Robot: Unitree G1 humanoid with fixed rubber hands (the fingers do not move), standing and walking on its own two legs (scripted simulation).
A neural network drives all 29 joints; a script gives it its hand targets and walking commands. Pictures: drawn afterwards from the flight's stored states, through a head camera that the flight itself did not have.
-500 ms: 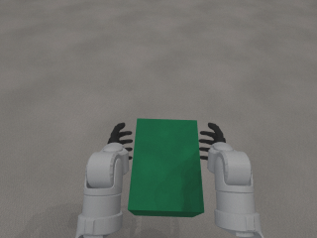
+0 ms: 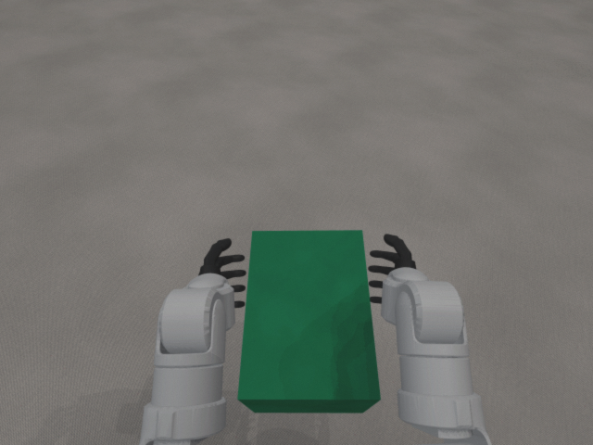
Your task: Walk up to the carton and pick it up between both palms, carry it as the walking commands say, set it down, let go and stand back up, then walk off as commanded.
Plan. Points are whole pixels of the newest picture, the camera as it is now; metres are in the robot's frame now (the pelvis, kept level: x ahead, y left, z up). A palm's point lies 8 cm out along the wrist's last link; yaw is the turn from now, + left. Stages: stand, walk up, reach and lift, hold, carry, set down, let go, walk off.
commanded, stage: carry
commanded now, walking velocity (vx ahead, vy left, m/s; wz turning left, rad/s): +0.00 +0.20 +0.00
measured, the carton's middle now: (307, 322) +0.31 +0.00 -0.02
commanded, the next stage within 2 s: none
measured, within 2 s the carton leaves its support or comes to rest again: neither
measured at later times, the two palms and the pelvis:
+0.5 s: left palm (113, 292) +0.27 +0.24 +0.10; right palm (319, 307) +0.27 +0.00 +0.10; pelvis -0.04 +0.13 +0.01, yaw +1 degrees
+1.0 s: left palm out of the picture +0.23 +0.38 +0.10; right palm (194, 345) +0.22 +0.13 +0.09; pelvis -0.07 +0.27 +0.01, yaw +0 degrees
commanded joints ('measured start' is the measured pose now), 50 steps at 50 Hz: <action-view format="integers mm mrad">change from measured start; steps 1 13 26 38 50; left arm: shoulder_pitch -580 -383 -451 -526 -455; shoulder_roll -1098 -1081 -1037 -1069 -1070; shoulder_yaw -680 -558 -561 -655 -552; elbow -107 77 3 -60 -9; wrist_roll -498 -436 -406 -502 -421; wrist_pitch -25 -13 -24 -8 -28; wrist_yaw -316 -338 -316 -314 -323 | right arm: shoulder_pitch -372 -420 -419 -361 -485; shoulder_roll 1081 1050 1071 1046 1081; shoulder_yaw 528 612 583 526 637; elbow -52 -93 -4 -71 -100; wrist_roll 407 412 456 385 478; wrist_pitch -12 6 28 -17 8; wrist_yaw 400 391 397 384 400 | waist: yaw -12 15 -2 -13 13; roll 253 -318 -217 224 -128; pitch -326 -276 -312 -367 -250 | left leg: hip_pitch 290 -258 96 277 -201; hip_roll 189 5 -48 201 -5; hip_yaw -161 -29 71 -150 -89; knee -150 280 -129 -164 360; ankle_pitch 350 -274 19 306 -149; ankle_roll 147 -14 -44 191 -55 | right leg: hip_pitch -126 483 354 18 419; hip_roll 64 -423 -156 94 -194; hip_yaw -26 451 -6 -61 65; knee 214 -593 -401 -10 -526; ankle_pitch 0 756 680 62 691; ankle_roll -30 -293 -89 -56 -178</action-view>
